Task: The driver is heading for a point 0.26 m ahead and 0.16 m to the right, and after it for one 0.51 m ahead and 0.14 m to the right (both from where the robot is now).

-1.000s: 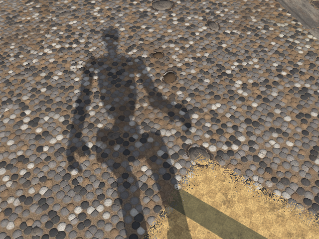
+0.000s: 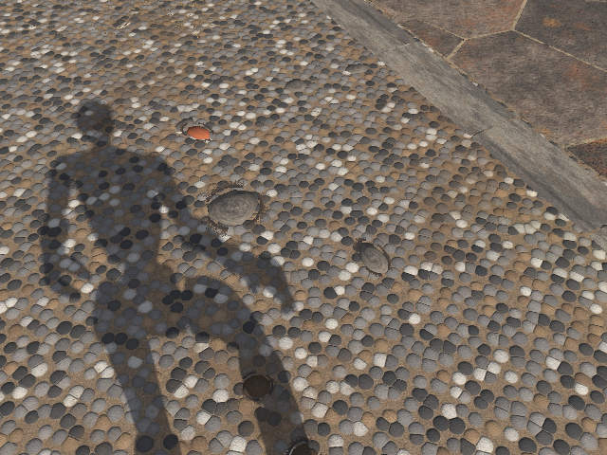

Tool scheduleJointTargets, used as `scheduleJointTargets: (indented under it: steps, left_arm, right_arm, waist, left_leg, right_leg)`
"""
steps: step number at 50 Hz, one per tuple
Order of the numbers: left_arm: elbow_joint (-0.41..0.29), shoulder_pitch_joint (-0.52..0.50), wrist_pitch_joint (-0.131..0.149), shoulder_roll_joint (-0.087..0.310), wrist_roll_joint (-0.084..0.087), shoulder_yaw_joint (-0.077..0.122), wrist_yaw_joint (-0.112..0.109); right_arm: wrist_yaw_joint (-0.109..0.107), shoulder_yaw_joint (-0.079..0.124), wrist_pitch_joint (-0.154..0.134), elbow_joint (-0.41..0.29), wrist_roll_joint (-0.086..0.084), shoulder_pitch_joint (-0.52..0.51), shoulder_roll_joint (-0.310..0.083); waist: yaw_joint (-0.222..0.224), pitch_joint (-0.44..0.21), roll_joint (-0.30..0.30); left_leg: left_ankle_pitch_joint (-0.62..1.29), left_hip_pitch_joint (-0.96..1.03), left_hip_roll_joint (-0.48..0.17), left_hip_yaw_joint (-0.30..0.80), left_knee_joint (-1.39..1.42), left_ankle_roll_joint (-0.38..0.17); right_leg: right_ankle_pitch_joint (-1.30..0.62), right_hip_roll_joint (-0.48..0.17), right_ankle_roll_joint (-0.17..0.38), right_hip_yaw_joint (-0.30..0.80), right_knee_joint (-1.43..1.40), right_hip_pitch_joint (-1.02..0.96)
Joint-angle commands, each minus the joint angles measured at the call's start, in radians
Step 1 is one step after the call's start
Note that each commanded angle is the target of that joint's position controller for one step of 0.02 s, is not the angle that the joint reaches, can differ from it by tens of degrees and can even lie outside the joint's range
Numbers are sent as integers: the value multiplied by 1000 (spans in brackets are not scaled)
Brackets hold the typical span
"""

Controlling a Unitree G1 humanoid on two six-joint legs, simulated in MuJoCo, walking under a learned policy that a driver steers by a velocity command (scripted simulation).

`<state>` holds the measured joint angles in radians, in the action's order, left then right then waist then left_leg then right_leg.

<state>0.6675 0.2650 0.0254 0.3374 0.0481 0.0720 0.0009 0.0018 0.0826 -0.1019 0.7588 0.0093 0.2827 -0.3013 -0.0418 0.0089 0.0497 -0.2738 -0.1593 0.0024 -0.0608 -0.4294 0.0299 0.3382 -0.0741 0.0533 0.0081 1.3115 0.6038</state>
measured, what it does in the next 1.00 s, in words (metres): walks ahead, turning right: right foot, then left foot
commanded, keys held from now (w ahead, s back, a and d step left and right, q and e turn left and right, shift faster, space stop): w+e+shift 0.10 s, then e+shift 0.28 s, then shift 0.62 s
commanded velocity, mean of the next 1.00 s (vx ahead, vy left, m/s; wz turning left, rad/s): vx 0.33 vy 0.00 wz -0.58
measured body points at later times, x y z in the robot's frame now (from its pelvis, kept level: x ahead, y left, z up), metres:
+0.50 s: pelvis +0.35 -0.04 +0.00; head +0.40 -0.08 +0.44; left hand +0.59 +0.16 -0.10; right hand +0.43 -0.38 -0.08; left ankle +0.53 +0.09 -0.66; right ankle +0.39 -0.12 -0.73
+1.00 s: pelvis +0.47 -0.04 +0.00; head +0.48 -0.05 +0.45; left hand +0.71 +0.12 -0.12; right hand +0.45 -0.32 -0.11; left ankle +0.59 +0.03 -0.73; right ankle +0.38 -0.14 -0.74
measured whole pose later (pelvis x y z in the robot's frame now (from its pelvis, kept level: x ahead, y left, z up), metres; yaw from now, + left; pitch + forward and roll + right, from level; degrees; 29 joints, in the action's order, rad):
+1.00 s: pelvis +0.47 -0.04 +0.00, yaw -34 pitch +0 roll +0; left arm 0.74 0.21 -0.05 0.26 -0.01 0.04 -0.01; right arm 0.00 0.01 0.00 0.71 0.01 0.17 -0.23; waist -0.01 0.04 0.00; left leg -0.18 -0.36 0.00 0.02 -0.54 0.01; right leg 0.30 0.00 -0.03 0.07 0.56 0.24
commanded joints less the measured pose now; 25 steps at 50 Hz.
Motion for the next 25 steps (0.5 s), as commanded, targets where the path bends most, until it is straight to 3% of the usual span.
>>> scheduleJointTargets:
  steps: [1,3,5,7,8,9,10,11,12,13,14,15,16,17,19,20,22,25]
  left_arm:
    - [-123,-45,-12,-57,-6,-29,21]
    - [-138,-71,-5,-37,-15,-32,35]
    - [-147,-145,2,-15,-22,-31,52]
    - [-155,-207,14,2,-35,-25,70]
    - [-154,-197,18,26,-40,-13,77]
    - [-142,-146,19,58,-35,2,81]
    - [-114,-18,14,104,-27,26,82]
    - [-66,186,1,176,-25,66,71]
    - [-34,247,-16,204,-15,80,45]
    - [-96,135,-16,294,-46,70,30]
    - [-168,120,0,281,-77,69,41]
    - [-179,80,10,257,-63,70,47]
    - [-170,23,21,226,-41,63,47]
    - [-174,-33,28,188,-32,51,43]
    - [-184,-102,26,172,-60,49,32]
    - [-175,-124,21,149,-58,42,25]
    - [-146,-103,12,134,-51,35,0]
    - [-120,-93,-21,118,-46,27,-28]
  right_arm:
    - [2,2,-18,-36,-12,-71,-35]
    - [-6,12,-24,-37,-10,-117,-85]
    - [-12,21,-28,-27,-9,-102,-130]
    - [-17,26,-20,-20,-12,-75,-173]
    - [-20,31,-14,-16,-13,-43,-208]
    - [-24,38,-6,-17,-20,-23,-242]
    - [-26,45,5,-25,-28,-25,-273]
    - [-23,46,8,-43,-36,-50,-273]
    - [-11,22,-2,-36,-40,-8,-179]
    - [8,-25,-20,-73,9,135,-36]
    - [15,-23,-37,-109,-8,158,-162]
    - [8,-12,-41,-139,-23,1,-216]
    - [-7,-16,-32,-162,-25,-60,-188]
    - [-20,-20,-16,-147,-11,-55,-174]
    - [-25,-11,20,-133,-2,-25,-191]
    - [-28,-10,31,-121,1,-12,-179]
    - [-35,-27,37,-124,17,-39,-122]
    - [-30,-45,48,-130,14,-78,-74]
  waist:
    - [46,85,-122]
    - [70,108,-105]
    - [46,126,-45]
    - [29,148,-12]
    - [38,110,-45]
    - [72,57,-90]
    - [146,-20,-133]
    - [252,-123,-130]
    - [250,-126,6]
    - [79,-210,356]
    - [123,-534,202]
    - [152,-454,20]
    - [98,-278,-89]
    - [49,-185,-148]
    - [-6,-115,-106]
    - [-21,-104,-100]
    - [-6,-121,-105]
    - [15,-182,-50]
  left_leg:
    - [181,66,-298,207,251,-184]
    - [234,8,-266,72,294,-161]
    - [269,0,-221,-51,328,-131]
    - [557,15,-183,-136,273,-95]
    - [805,60,-183,-147,193,-81]
    - [1034,103,-192,-150,80,-68]
    - [1195,105,-210,-147,-104,-66]
    - [1187,7,-208,-131,-361,-50]
    - [455,-212,-112,-119,-681,11]
    - [-407,-477,63,-37,-1148,52]
    - [-369,-541,73,205,-1271,33]
    - [-264,-539,38,229,-1169,5]
    - [-204,-575,9,215,-1057,1]
    - [-179,-542,-20,218,-991,11]
    - [-175,-418,-45,223,-888,30]
    - [-180,-381,-62,209,-822,42]
    - [-110,-344,-53,161,-706,67]
    - [117,-286,-27,129,-525,86]
  right_leg:
    - [-57,-127,-9,99,-35,259]
    - [-219,-124,-20,79,-161,214]
    - [-379,-91,-7,4,-330,128]
    - [-460,-9,15,-98,-521,-4]
    - [-454,53,25,-149,-562,-90]
    - [-419,109,35,-184,-579,-177]
    - [-381,150,60,-191,-577,-329]
    - [-412,173,104,-156,-601,-598]
    - [-520,115,145,-25,-666,-825]
    - [-1047,-106,311,381,-640,-1001]
    - [-665,-266,451,757,-820,-1098]
    - [-430,-216,386,770,-931,-969]
    - [-312,-168,339,710,-969,-794]
    - [-356,-139,311,658,-974,-637]
    - [-575,-90,301,529,-989,-394]
    - [-678,-81,288,450,-972,-319]
    - [-882,-42,267,338,-927,-237]
    - [-815,25,206,251,-891,-226]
